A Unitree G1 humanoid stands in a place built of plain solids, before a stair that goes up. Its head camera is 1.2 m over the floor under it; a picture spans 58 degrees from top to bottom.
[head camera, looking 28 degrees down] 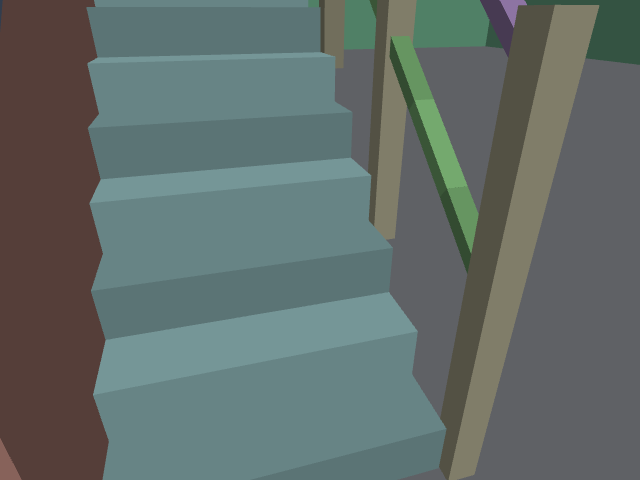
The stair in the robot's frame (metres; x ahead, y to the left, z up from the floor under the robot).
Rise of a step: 0.17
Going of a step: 0.21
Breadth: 0.90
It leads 16 degrees to the left of straight ahead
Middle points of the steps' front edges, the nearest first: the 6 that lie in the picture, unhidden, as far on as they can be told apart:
0.69 0.08 0.17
0.90 0.14 0.35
1.11 0.20 0.52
1.31 0.25 0.69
1.52 0.31 0.87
1.72 0.37 1.04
